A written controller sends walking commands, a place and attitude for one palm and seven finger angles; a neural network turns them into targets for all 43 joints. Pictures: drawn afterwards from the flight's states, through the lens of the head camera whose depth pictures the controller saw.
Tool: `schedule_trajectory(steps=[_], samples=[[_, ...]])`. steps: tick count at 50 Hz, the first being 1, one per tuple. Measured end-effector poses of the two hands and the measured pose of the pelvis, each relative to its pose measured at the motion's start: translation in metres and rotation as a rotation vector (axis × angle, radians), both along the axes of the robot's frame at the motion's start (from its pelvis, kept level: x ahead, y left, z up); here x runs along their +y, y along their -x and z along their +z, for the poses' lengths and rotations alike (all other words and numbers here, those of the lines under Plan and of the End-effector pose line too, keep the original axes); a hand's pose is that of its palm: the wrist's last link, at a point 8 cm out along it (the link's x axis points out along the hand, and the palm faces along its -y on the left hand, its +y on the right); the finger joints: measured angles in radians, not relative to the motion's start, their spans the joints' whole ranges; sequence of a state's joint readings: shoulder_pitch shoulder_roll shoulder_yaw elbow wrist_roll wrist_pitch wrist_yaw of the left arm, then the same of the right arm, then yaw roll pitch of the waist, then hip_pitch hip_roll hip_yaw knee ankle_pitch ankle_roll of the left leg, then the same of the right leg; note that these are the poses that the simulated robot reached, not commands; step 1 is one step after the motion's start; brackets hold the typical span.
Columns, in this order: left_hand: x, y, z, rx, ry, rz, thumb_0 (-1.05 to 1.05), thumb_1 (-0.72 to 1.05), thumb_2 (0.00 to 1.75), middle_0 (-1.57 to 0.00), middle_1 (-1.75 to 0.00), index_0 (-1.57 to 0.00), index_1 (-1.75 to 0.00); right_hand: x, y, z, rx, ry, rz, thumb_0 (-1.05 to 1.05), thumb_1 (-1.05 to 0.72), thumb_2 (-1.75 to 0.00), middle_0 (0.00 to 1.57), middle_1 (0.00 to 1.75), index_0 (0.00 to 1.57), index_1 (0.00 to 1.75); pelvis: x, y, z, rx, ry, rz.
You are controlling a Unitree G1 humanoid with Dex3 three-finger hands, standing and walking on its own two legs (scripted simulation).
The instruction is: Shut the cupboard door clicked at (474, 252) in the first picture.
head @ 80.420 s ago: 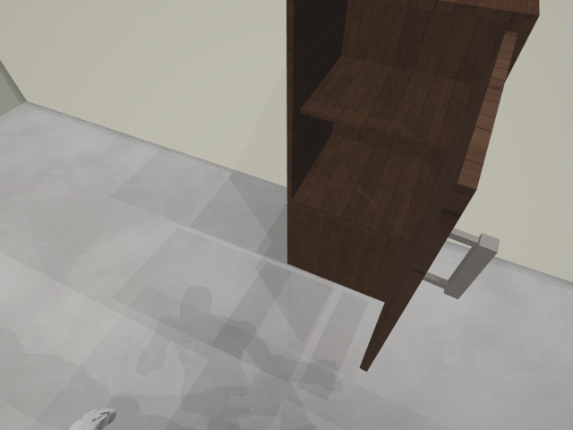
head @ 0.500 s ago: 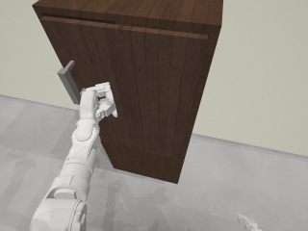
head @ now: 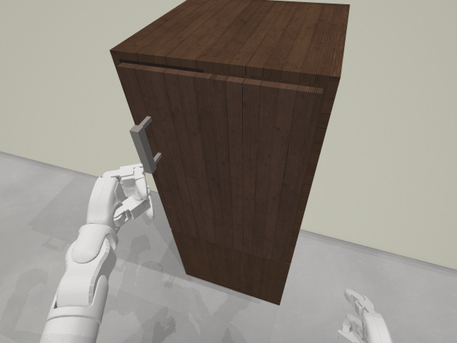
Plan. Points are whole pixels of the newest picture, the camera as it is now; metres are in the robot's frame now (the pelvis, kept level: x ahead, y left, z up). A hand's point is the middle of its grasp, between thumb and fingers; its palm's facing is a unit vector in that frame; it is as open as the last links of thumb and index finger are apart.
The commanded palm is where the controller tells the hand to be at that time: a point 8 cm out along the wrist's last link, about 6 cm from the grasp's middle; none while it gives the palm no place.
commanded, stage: draw the hand back to the body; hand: left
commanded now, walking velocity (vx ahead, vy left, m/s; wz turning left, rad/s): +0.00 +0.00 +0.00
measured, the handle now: (148, 145) +0.51 +0.22 +0.08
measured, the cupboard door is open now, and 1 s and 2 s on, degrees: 0 0 0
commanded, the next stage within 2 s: step back with the hand held close in 1.04 s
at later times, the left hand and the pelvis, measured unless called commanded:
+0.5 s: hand (62, 236) +0.22 +0.25 +0.16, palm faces +0.37 -0.86 -0.35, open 4.8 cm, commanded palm +0.17 +0.29 +0.17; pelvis +0.00 +0.01 +0.01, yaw +0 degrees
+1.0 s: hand (32, 250) +0.19 +0.26 +0.17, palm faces +0.47 -0.79 -0.39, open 7.4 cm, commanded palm +0.14 +0.30 +0.19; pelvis +0.00 +0.00 +0.01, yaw +0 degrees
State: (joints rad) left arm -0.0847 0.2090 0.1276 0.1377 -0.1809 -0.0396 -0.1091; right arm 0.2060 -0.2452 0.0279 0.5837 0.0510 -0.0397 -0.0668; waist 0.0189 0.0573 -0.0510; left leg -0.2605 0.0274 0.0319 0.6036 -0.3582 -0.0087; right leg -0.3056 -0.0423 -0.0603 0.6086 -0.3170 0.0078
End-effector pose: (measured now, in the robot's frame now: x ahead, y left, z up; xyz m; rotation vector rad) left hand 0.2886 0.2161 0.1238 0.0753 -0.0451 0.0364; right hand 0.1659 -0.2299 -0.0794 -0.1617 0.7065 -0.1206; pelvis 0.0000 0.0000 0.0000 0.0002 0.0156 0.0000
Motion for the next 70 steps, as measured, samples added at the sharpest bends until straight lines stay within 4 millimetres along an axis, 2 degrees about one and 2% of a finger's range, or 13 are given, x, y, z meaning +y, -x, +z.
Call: schedule_trajectory(steps=[7,16,25,37,41,47,54,62,70], samples=[[0.018,0.04,0.013,-0.01,-0.153,0.128,0.01,0.9,0.9,-1.13,-1.31,-1.13,-1.31,0.013,-0.003,0.012,-0.026,0.012,0.02,0.02,-0.9,-0.9,0.2,0.3,0.2,0.3,0.004,0.003,0.009,-0.053,-0.002,-0.003],[0.046,0.075,0.028,-0.036,-0.228,0.249,0.01,0.89,0.9,-0.9,-1.06,-0.9,-1.06,0.024,0.002,0.009,0.004,0.009,0.045,0.02,-0.9,-0.9,0.2,0.3,0.21,0.3,0.008,0.005,0.014,-0.087,0.0,-0.003],[0.069,0.108,0.048,-0.072,-0.305,0.335,0.01,0.89,0.9,-0.66,-0.79,-0.66,-0.79,0.024,0.002,0.007,0.0,0.0,0.042,0.02,-0.9,-0.9,0.2,0.3,0.21,0.3,0.01,0.001,0.015,-0.095,0.001,-0.005],[0.094,0.152,0.068,-0.094,-0.405,0.463,0.01,0.89,0.9,-0.34,-0.44,-0.34,-0.44,0.018,-0.009,0.012,-0.043,0.012,0.049,0.02,-0.9,-0.9,0.2,0.3,0.2,0.3,0.008,-0.002,0.014,-0.097,0.004,0.0],[0.094,0.154,0.065,-0.093,-0.387,0.486,0.01,0.89,0.9,-0.27,-0.37,-0.27,-0.37,0.018,-0.012,0.012,-0.046,0.018,0.064,0.02,-0.9,-0.9,0.2,0.3,0.2,0.3,0.007,0.0,0.014,-0.098,0.002,0.006],[0.086,0.145,0.059,-0.086,-0.363,0.462,0.01,0.89,0.9,-0.23,-0.32,-0.23,-0.32,0.018,-0.013,0.013,-0.05,0.018,0.063,0.02,-0.9,-0.9,0.2,0.3,0.21,0.3,0.004,0.0,0.014,-0.096,0.001,0.004],[0.08,0.138,0.066,-0.104,-0.387,0.429,0.01,0.89,0.9,-0.21,-0.3,-0.21,-0.3,0.016,-0.011,0.012,-0.051,0.008,0.048,0.02,-0.9,-0.9,0.2,0.3,0.21,0.3,0.002,-0.004,0.014,-0.093,0.002,-0.003],[0.086,0.133,0.07,-0.114,-0.422,0.435,0.01,0.89,0.9,-0.21,-0.3,-0.21,-0.3,0.011,-0.007,0.008,-0.015,0.009,0.038,0.02,-0.9,-0.9,0.2,0.3,0.21,0.3,0.002,-0.004,0.013,-0.066,0.01,0.004],[0.09,0.133,0.065,-0.094,-0.474,0.358,0.01,0.89,0.9,-0.21,-0.3,-0.21,-0.3,-0.002,0.007,0.006,0.041,0.055,-0.046,0.02,-0.9,-0.9,0.2,0.3,0.21,0.3,0.014,0.005,0.009,-0.009,0.009,-0.002]])
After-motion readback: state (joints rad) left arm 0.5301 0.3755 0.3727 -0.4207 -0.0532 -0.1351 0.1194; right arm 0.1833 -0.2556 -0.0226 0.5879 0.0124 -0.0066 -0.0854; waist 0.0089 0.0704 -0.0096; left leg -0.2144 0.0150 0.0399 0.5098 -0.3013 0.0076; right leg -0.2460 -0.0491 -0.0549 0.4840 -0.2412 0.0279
